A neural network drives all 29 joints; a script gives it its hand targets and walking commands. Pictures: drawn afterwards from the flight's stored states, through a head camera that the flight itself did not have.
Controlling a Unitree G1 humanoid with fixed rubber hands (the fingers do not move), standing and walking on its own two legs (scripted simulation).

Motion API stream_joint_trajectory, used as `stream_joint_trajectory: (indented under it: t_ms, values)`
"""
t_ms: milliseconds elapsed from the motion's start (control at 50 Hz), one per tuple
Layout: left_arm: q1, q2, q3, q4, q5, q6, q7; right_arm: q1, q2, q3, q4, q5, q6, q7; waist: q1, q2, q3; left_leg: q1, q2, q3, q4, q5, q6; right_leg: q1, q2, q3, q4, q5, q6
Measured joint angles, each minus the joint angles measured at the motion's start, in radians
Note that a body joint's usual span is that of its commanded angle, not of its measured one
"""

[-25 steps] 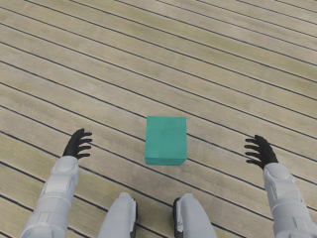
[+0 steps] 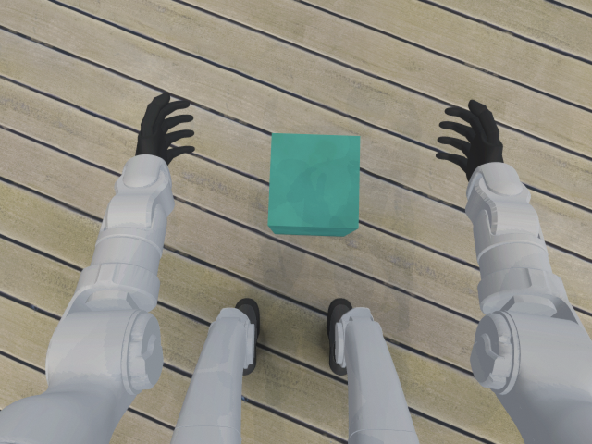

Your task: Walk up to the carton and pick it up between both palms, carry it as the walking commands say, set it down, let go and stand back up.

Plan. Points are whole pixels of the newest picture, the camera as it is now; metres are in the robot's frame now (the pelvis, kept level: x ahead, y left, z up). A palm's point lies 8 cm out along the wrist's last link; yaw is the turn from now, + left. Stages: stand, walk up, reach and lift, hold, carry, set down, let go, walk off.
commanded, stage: reach and lift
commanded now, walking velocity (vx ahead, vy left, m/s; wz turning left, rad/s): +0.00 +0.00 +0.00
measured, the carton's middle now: (312, 191) +0.50 -0.04 -0.55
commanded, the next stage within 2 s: none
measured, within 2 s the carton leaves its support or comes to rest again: neither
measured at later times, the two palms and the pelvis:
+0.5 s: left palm (187, 138) +0.50 +0.16 -0.15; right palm (447, 141) +0.49 -0.22 -0.15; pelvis +0.00 +0.00 -0.04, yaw +0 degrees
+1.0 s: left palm (215, 163) +0.50 +0.16 -0.31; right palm (411, 166) +0.50 -0.22 -0.31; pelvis -0.02 +0.01 -0.18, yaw +1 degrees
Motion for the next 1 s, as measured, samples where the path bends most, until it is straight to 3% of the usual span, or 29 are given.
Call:
stream_joint_trajectory:
  t_ms: [200,480,680,1000]
  values:
    - [-0.14,-0.035,0.05,0.023,0.04,-0.058,0.011,-0.134,0.032,-0.059,0.004,-0.028,-0.046,-0.014,0.001,0.001,-0.069,-0.179,-0.004,-0.023,0.034,-0.003,-0.008,-0.172,0.01,-0.004,0.027,-0.001,-0.002]
    - [-0.162,-0.059,0.074,-0.022,0.08,-0.052,0.013,-0.162,0.044,-0.126,-0.011,-0.074,-0.053,0.021,-0.003,0.004,-0.107,-0.32,-0.018,-0.042,0.085,-0.004,-0.009,-0.305,0.014,0.0,0.063,0.003,0.007]
    - [-0.257,-0.043,0.058,0.052,0.061,-0.041,0.05,-0.264,0.007,-0.095,0.087,-0.036,-0.052,-0.004,-0.007,0.003,-0.1,-0.512,-0.029,-0.04,0.344,-0.093,-0.01,-0.499,0.024,0.018,0.318,-0.079,0.018]
    - [-0.316,0.018,-0.023,0.061,-0.055,-0.041,0.085,-0.325,-0.046,0.021,0.084,0.079,-0.046,-0.07,-0.006,0.006,-0.018,-0.758,-0.052,-0.042,0.711,-0.203,-0.026,-0.756,0.044,0.042,0.694,-0.185,0.027]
